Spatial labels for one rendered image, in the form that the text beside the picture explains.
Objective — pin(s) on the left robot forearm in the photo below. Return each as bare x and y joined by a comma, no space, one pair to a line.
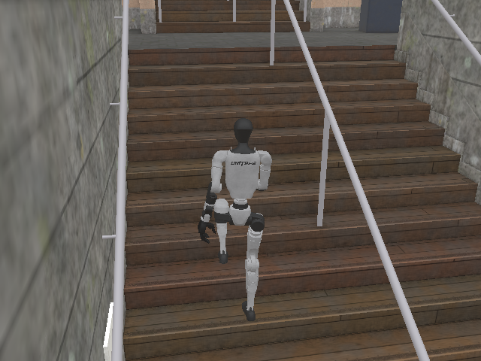
209,204

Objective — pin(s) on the left robot shin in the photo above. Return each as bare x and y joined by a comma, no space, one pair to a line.
222,231

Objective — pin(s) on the robot left hand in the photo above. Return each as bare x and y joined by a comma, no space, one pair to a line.
201,229

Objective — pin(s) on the robot right upper arm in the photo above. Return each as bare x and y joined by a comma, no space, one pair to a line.
265,169

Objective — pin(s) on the left robot thigh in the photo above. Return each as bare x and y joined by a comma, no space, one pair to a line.
221,211

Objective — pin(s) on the robot left upper arm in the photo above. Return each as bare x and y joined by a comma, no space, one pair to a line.
216,171

